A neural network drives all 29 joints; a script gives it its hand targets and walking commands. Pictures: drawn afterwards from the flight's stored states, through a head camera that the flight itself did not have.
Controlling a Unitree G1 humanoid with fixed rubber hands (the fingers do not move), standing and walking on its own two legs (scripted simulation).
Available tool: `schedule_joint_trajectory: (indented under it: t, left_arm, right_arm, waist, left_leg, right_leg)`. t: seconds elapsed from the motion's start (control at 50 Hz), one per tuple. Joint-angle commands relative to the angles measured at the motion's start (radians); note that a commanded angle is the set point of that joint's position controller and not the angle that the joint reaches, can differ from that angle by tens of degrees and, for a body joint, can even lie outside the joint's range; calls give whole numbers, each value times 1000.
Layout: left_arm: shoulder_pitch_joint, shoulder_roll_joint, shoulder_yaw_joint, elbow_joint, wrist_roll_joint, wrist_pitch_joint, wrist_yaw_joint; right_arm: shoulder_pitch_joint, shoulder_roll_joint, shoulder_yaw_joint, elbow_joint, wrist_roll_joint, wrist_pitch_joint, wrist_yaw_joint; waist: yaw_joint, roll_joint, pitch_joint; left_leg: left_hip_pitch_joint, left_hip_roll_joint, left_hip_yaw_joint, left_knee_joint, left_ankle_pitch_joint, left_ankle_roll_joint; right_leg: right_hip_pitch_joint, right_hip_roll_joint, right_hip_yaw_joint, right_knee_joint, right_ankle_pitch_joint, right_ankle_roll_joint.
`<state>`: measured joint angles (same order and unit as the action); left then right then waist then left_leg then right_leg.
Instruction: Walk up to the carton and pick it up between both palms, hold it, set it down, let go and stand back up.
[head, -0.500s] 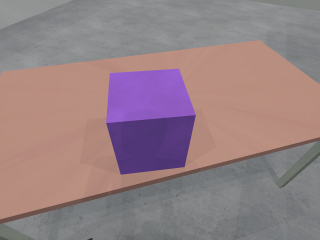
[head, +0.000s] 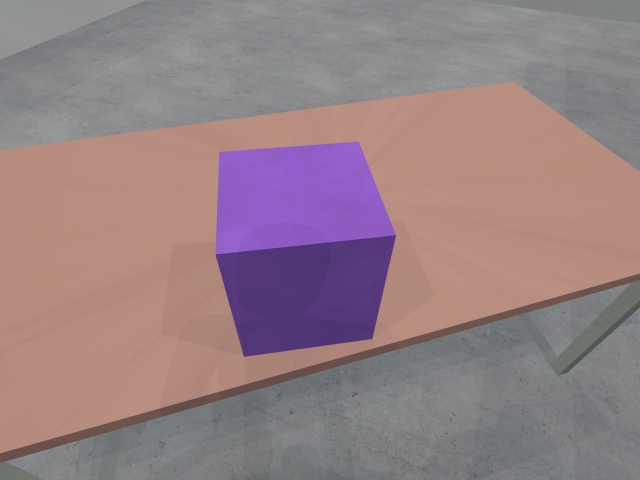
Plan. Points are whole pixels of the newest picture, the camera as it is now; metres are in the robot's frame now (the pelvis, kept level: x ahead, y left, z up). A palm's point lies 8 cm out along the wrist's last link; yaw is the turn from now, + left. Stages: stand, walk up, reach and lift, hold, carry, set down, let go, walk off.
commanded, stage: walk up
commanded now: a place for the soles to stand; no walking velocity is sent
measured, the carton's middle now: (300, 251) +0.44 +0.05 +0.02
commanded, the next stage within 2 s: reach and lift in 0.08 s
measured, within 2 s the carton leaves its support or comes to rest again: neither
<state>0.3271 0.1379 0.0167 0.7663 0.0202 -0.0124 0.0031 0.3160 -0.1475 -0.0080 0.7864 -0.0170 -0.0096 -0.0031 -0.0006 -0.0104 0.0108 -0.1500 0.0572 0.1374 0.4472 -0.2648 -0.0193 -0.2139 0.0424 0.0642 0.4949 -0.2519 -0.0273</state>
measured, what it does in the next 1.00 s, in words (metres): stands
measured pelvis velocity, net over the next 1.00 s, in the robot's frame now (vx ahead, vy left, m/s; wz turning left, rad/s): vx -0.01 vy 0.01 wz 0.05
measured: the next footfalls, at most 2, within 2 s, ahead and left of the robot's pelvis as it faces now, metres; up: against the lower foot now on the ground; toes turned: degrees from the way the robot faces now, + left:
none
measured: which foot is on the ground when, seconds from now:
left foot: down 0.00-1.00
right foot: down 0.00-1.00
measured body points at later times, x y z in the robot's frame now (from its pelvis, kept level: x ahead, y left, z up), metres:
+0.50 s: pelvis -0.01 +0.01 +0.00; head -0.04 +0.02 +0.45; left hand +0.14 +0.23 -0.10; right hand +0.16 -0.20 -0.10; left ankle -0.02 +0.13 -0.74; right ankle +0.01 -0.10 -0.74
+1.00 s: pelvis -0.01 +0.01 +0.00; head -0.03 +0.02 +0.45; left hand +0.16 +0.23 -0.06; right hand +0.17 -0.19 -0.06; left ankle -0.02 +0.13 -0.74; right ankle +0.01 -0.10 -0.74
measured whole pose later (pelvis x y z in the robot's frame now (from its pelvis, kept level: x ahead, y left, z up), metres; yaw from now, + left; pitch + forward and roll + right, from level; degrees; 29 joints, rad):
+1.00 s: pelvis -0.01 +0.01 +0.00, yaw +3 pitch -1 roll +0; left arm 0.22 0.21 -0.09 0.44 -0.11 0.03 0.06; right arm 0.28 -0.13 -0.06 0.56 0.03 -0.17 0.05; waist 0.03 -0.02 -0.04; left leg -0.17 0.03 0.07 0.42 -0.23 0.00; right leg -0.20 0.02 0.03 0.42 -0.21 -0.01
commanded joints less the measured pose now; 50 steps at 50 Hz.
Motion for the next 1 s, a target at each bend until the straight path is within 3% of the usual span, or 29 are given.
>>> schedule_joint_trajectory:
  t: [0.0,0.06,0.08,0.1,0.14,0.16,0.2,0.24,0.26,0.28,0.34,0.38,0.44,0.52,0.58,0.78,0.86,0.98]
  left_arm:
    - [7,81,22,-71,1,-21,5]
    - [15,82,20,-68,0,-24,7]
    - [-718,233,-1,-172,-39,64,14]
    - [-622,208,-34,-115,-55,99,47]
    - [-555,195,-39,-139,-56,143,68]
    - [-519,195,-27,-164,-53,169,66]
    - [-412,190,-11,-193,-55,222,32]
    - [-252,169,-7,-210,-45,242,-9]
    - [-179,149,-9,-209,-33,242,-25]
    - [-139,130,-14,-222,-29,236,-39]
    - [-175,107,-24,-254,-22,225,-34]
    - [-234,109,-20,-287,-27,182,-11]
    - [-307,145,-30,-310,-24,136,23]
    - [-317,157,-53,-396,-31,113,57]
    - [-281,148,-81,-443,-57,107,75]
    - [-179,145,-85,-427,-128,57,62]
    - [-194,153,-79,-433,-134,24,63]
    - [-189,165,-63,-507,-124,-32,70]
  right_arm:
    - [22,-85,-24,-65,3,-19,-3]
    - [21,-87,-26,-62,5,-19,-2]
    - [-642,-100,-154,-88,-114,-88,51]
    - [-501,-101,-178,-33,-154,-97,83]
    - [-420,-90,-191,-10,-139,-108,103]
    - [-374,-80,-189,-15,-114,-107,93]
    - [-294,-70,-176,-2,-52,-125,52]
    - [-206,-82,-127,63,28,-160,23]
    - [-174,-81,-92,100,64,-173,14]
    - [-169,-78,-71,113,86,-186,8]
    - [-256,-90,-59,110,79,-195,6]
    - [-311,-90,-70,73,39,-201,23]
    - [-336,-81,-114,30,-14,-187,47]
    - [-280,-62,-155,-37,-9,-168,61]
    - [-241,-72,-167,-95,10,-167,66]
    - [-171,-69,-101,-310,24,-187,63]
    - [-165,-64,-84,-365,37,-193,55]
    - [-111,-58,-60,-389,89,-210,38]
  waist:
    - [-3,-6,13]
    - [-2,12,14]
    - [19,13,-75]
    - [11,-8,-46]
    - [11,-29,-117]
    - [8,-35,-170]
    - [-16,-50,-318]
    - [-11,-34,-390]
    - [-6,-23,-393]
    - [-11,-28,-377]
    - [-2,4,-207]
    - [5,-18,-102]
    - [1,-12,-3]
    - [4,76,-29]
    - [-4,97,-81]
    - [32,-48,-73]
    - [45,-45,-54]
    - [54,30,-89]
  left_leg:
    - [21,61,-79,-83,70,32]
    - [25,62,-73,-82,75,34]
    - [-312,-8,-41,20,-66,44]
    - [-391,-10,-11,41,-184,50]
    - [-366,-11,-4,71,-173,52]
    - [-328,-21,-13,108,-110,52]
    - [-253,-44,-38,178,107,56]
    - [-159,-54,-65,153,295,44]
    - [-92,-58,-78,122,381,33]
    - [-5,-57,-91,89,412,22]
    - [111,-38,-121,-14,378,-13]
    - [129,-33,-111,-64,251,-22]
    - [10,-33,-87,-113,68,-5]
    - [-105,-30,-71,-131,-67,7]
    - [-114,-28,-73,-129,-62,5]
    - [-99,-32,-74,-109,46,10]
    - [-99,-34,-67,-119,29,9]
    - [-62,-42,-53,-122,100,0]
  right_leg:
    - [-60,-79,97,-88,165,-10]
    - [-56,-79,98,-86,174,-9]
    - [-235,-64,-13,52,-7,16]
    - [-212,-73,-43,106,-113,14]
    - [-138,-82,-24,97,-86,15]
    - [-139,-98,1,92,7,21]
    - [-75,-95,22,119,332,33]
    - [51,-60,7,106,570,32]
    - [96,-44,5,77,628,25]
    - [82,-33,3,28,599,14]
    - [-7,-7,-21,-126,318,-13]
    - [-94,7,-41,-185,107,-13]
    - [-79,3,-44,-182,-8,0]
    - [15,-16,-26,-138,-29,-2]
    - [45,-16,-26,-118,10,-5]
    - [40,-20,-34,-147,41,7]
    - [37,-28,-29,-158,17,10]
    - [75,-26,-26,-166,85,10]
